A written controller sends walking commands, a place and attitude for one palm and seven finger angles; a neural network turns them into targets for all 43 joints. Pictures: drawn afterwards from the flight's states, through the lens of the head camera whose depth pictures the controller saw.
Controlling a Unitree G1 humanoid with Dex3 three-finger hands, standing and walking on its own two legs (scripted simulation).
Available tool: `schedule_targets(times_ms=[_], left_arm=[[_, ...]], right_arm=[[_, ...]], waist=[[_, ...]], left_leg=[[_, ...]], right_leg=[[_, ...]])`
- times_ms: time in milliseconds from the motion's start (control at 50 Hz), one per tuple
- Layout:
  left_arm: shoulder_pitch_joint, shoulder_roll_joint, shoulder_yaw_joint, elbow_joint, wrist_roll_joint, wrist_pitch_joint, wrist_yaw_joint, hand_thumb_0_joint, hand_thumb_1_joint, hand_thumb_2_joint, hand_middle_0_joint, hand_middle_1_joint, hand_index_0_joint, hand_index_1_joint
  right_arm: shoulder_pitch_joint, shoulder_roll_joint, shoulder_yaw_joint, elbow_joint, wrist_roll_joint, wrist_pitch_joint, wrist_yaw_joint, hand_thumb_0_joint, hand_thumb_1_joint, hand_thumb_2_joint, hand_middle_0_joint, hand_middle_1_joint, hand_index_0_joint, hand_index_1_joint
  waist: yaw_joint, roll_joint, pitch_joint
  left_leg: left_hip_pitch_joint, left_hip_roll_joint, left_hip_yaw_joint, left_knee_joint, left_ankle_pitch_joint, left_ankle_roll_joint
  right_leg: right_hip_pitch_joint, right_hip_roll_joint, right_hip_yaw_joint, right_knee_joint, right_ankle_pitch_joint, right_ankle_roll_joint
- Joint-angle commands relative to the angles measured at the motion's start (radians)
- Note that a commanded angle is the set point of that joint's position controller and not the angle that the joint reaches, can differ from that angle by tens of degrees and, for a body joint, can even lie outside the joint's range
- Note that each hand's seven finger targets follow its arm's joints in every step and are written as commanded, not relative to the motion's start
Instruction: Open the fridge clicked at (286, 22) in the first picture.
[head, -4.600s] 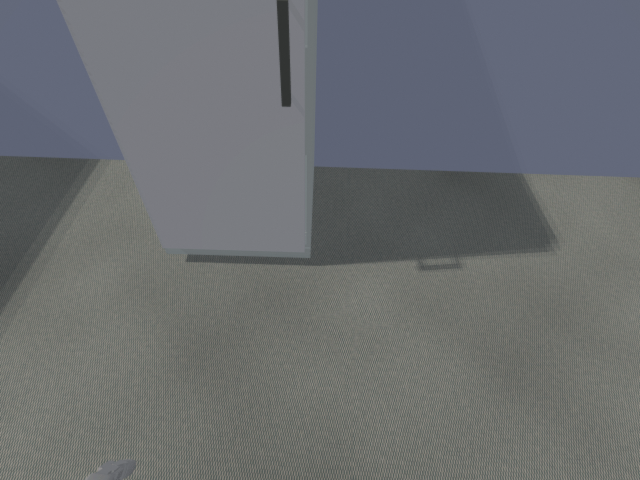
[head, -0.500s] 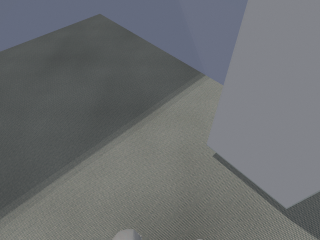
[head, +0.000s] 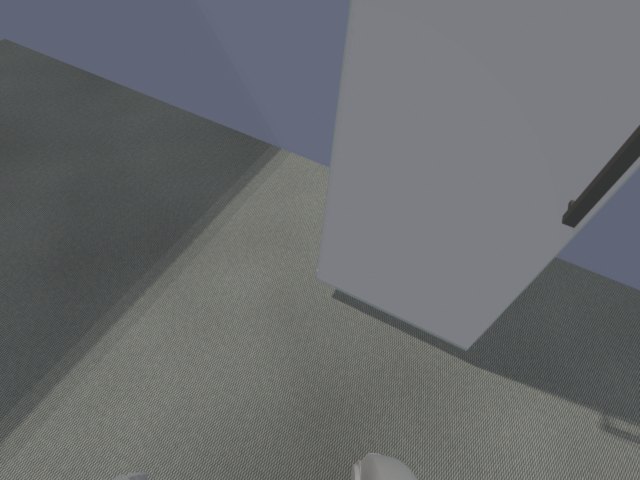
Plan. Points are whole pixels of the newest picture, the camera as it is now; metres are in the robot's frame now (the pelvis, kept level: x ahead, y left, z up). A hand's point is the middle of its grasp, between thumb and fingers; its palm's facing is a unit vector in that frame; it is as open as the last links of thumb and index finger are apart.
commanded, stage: turn to face it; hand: right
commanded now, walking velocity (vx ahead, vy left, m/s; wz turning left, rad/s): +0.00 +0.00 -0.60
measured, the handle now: (610, 166) +0.60 -0.43 +0.09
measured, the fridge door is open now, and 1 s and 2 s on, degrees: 0 0 0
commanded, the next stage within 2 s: take the last steps up to it in 0.70 s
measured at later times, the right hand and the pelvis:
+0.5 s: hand out of the picture +0.01 -0.29 -0.16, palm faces +0.29 +0.92 -0.25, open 7.4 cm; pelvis -0.01 -0.06 +0.00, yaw -16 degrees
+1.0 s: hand out of the picture -0.06 -0.21 -0.15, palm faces +0.47 +0.85 -0.23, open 7.3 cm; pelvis -0.01 -0.03 +0.01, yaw -26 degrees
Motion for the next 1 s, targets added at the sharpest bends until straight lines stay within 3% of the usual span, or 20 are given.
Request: schedule_targets(times_ms=[0,80,160,180,200,220,240,300,340,520,580,640,660,680,700,740,760,800,900,980], left_arm=[[-0.081,0.043,0.001,-0.088,-0.002,-0.019,-0.005,0.0,0.9,0.9,-0.2,-0.3,-0.2,-0.3],[-0.121,0.035,-0.013,-0.101,-0.009,-0.028,-0.006,0.0,0.9,0.9,-0.2,-0.3,-0.2,-0.3],[-0.017,0.069,-0.008,-0.079,-0.005,-0.049,-0.001,0.0,0.9,0.9,-0.2,-0.3,-0.2,-0.3],[0.048,0.15,0.01,-0.069,-0.001,-0.059,0.0,0.0,0.9,0.9,-0.2,-0.3,-0.2,-0.3],[0.118,0.261,0.038,-0.063,0.002,-0.066,0.007,0.0,0.9,0.9,-0.2,-0.3,-0.2,-0.3],[0.186,0.263,0.038,-0.019,-0.005,-0.065,0.02,0.0,0.9,0.9,-0.2,-0.3,-0.2,-0.3],[0.153,0.237,0.033,-0.023,-0.003,-0.065,0.033,0.0,0.9,0.9,-0.2,-0.3,-0.2,-0.3],[0.001,0.153,0.001,-0.063,0.002,-0.073,0.041,0.0,0.9,0.9,-0.2,-0.3,-0.2,-0.3],[0.0,0.138,-0.003,-0.061,-0.002,-0.076,0.042,0.0,0.9,0.9,-0.2,-0.3,-0.2,-0.3],[0.068,0.125,0.0,-0.03,0.005,-0.066,0.045,0.0,0.9,0.9,-0.2,-0.3,-0.2,-0.3],[0.058,0.12,-0.002,-0.023,0.007,-0.063,0.044,0.0,0.9,0.9,-0.2,-0.3,-0.2,-0.3],[0.039,0.106,-0.002,-0.017,-0.002,-0.062,0.041,0.0,0.9,0.9,-0.2,-0.3,-0.2,-0.3],[0.047,0.081,-0.006,-0.012,-0.009,-0.065,0.038,0.0,0.9,0.9,-0.2,-0.3,-0.2,-0.3],[0.073,0.029,-0.014,-0.013,-0.019,-0.068,0.031,0.0,0.9,0.9,-0.2,-0.3,-0.2,-0.3],[0.056,0.001,-0.02,-0.04,-0.016,-0.066,0.03,0.0,0.9,0.9,-0.2,-0.3,-0.2,-0.3],[0.029,0.037,-0.002,-0.014,-0.004,-0.031,0.034,0.0,0.9,0.9,-0.2,-0.3,-0.2,-0.3],[0.045,0.033,-0.001,0.008,-0.003,-0.028,0.028,0.0,0.9,0.9,-0.2,-0.3,-0.2,-0.3],[0.087,0.015,-0.008,0.036,-0.001,-0.027,0.022,0.0,0.9,0.9,-0.2,-0.3,-0.2,-0.3],[0.005,0.004,-0.016,0.024,0.009,-0.046,0.009,0.0,0.9,0.9,-0.2,-0.3,-0.2,-0.3],[-0.038,-0.022,-0.027,0.016,0.005,-0.066,0.001,0.0,0.9,0.9,-0.2,-0.3,-0.2,-0.3]], right_arm=[[0.032,-0.22,-0.052,-0.061,-0.005,-0.026,-0.013,0.0,-0.9,-0.9,0.2,0.3,0.2,0.3],[0.06,-0.261,-0.067,-0.045,-0.009,-0.016,-0.008,0.0,-0.9,-0.9,0.2,0.3,0.2,0.3],[0.044,-0.267,-0.076,-0.04,0.002,-0.005,-0.001,0.0,-0.9,-0.9,0.2,0.3,0.2,0.3],[0.04,-0.238,-0.072,-0.053,0.008,0.0,0.004,0.0,-0.9,-0.9,0.2,0.3,0.2,0.3],[0.017,-0.156,-0.053,-0.104,0.014,-0.001,0.012,0.0,-0.9,-0.9,0.2,0.3,0.2,0.3],[-0.069,-0.167,-0.044,-0.113,0.004,0.015,-0.003,0.0,-0.9,-0.9,0.2,0.3,0.2,0.3],[-0.1,-0.158,-0.051,-0.107,0.011,0.015,-0.005,0.0,-0.9,-0.9,0.2,0.3,0.2,0.3],[-0.05,-0.155,-0.055,-0.05,0.009,0.01,0.011,0.0,-0.9,-0.9,0.2,0.3,0.2,0.3],[-0.021,-0.157,-0.053,-0.032,0.008,0.014,0.011,0.0,-0.9,-0.9,0.2,0.3,0.2,0.3],[-0.091,-0.123,-0.039,-0.049,0.011,0.015,0.001,0.0,-0.9,-0.9,0.2,0.3,0.2,0.3],[-0.065,-0.113,-0.032,-0.045,0.016,0.007,-0.004,0.0,-0.9,-0.9,0.2,0.3,0.2,0.3],[0.011,-0.117,-0.033,-0.017,0.019,-0.008,-0.011,0.0,-0.9,-0.9,0.2,0.3,0.2,0.3],[0.029,-0.139,-0.035,-0.008,0.015,-0.017,-0.015,0.0,-0.9,-0.9,0.2,0.3,0.2,0.3],[0.038,-0.209,-0.046,-0.006,0.004,-0.031,-0.021,0.0,-0.9,-0.9,0.2,0.3,0.2,0.3],[0.042,-0.259,-0.052,-0.012,-0.003,-0.035,-0.019,0.0,-0.9,-0.9,0.2,0.3,0.2,0.3],[-0.002,-0.22,-0.052,-0.02,0.005,-0.032,-0.019,0.0,-0.9,-0.9,0.2,0.3,0.2,0.3],[-0.033,-0.192,-0.043,-0.025,0.006,-0.031,-0.017,0.0,-0.9,-0.9,0.2,0.3,0.2,0.3],[-0.045,-0.16,-0.037,-0.022,0.005,-0.036,-0.015,0.0,-0.9,-0.9,0.2,0.3,0.2,0.3],[0.095,-0.154,-0.039,0.05,-0.004,-0.056,-0.003,0.0,-0.9,-0.9,0.2,0.3,0.2,0.3],[0.147,-0.17,-0.042,0.099,-0.014,-0.061,0.006,0.0,-0.9,-0.9,0.2,0.3,0.2,0.3]], waist=[[-0.04,0.237,-0.05],[-0.068,0.273,-0.079],[-0.015,0.237,-0.142],[0.021,0.066,-0.186],[0.058,-0.269,-0.197],[0.098,-0.235,-0.212],[0.081,-0.207,-0.18],[0.003,-0.099,-0.122],[-0.003,-0.101,-0.135],[0.024,-0.07,-0.113],[0.008,-0.092,-0.114],[-0.031,-0.067,-0.134],[-0.039,-0.008,-0.144],[-0.034,0.172,-0.161],[-0.042,0.297,-0.126],[-0.032,0.262,-0.065],[-0.012,0.19,-0.042],[0.003,0.18,-0.046],[-0.059,0.209,0.005],[-0.076,0.228,0.02]], left_leg=[[0.114,0.248,-0.111,-0.162,0.425,0.122],[0.142,0.279,-0.074,-0.113,0.473,0.126],[0.087,0.245,0.025,0.07,0.466,0.036],[-0.081,0.194,0.058,0.257,0.299,-0.02],[-0.383,0.061,0.061,0.479,-0.32,-0.098],[-0.372,0.051,-0.067,0.585,-0.386,-0.083],[-0.4,0.047,-0.107,0.64,-0.324,-0.075],[-0.339,0.041,-0.119,0.638,-0.147,-0.08],[-0.311,0.024,-0.118,0.602,-0.103,-0.084],[-0.237,-0.027,-0.126,0.353,-0.144,-0.074],[-0.131,-0.054,-0.121,0.208,-0.135,-0.057],[0.034,-0.063,-0.101,-0.04,0.044,-0.047],[0.137,-0.025,-0.135,-0.164,0.132,-0.039],[0.266,0.157,-0.311,-0.223,0.24,0.015],[0.224,0.346,-0.435,-0.224,0.397,0.132],[0.051,0.303,-0.397,-0.246,0.337,0.188],[0.046,0.248,-0.316,-0.229,0.336,0.171],[0.06,0.196,-0.22,-0.229,0.31,0.133],[0.103,0.21,-0.255,-0.325,-0.04,0.136],[0.079,0.22,-0.26,-0.351,-0.148,0.153]], right_leg=[[-0.018,-0.042,-0.044,-0.085,-0.036,0.023],[0.087,-0.035,-0.102,-0.296,-0.066,0.009],[0.318,-0.027,-0.135,-0.643,0.15,-0.021],[0.514,-0.136,0.008,-0.723,0.356,-0.064],[0.656,-0.413,0.354,-0.722,0.81,-0.209],[0.581,-0.435,0.347,-0.733,0.815,-0.265],[0.544,-0.396,0.339,-0.73,0.754,-0.27],[0.436,-0.274,0.199,-0.746,0.661,-0.216],[0.446,-0.24,0.164,-0.757,0.66,-0.207],[0.452,-0.247,0.277,-0.775,0.57,-0.243],[0.404,-0.237,0.306,-0.747,0.625,-0.241],[0.332,-0.187,0.282,-0.689,0.565,-0.191],[0.265,-0.145,0.262,-0.641,0.461,-0.147],[0.116,-0.052,0.157,-0.504,0.243,-0.079],[0.025,0.049,0.046,-0.347,-0.137,-0.032],[0.048,0.012,0.082,-0.081,-0.152,-0.032],[0.033,0.0,0.071,-0.01,-0.089,-0.026],[0.032,-0.021,0.045,0.018,-0.01,-0.012],[0.002,-0.069,-0.016,-0.135,0.015,-0.008],[0.082,-0.071,-0.067,-0.353,-0.03,-0.029]])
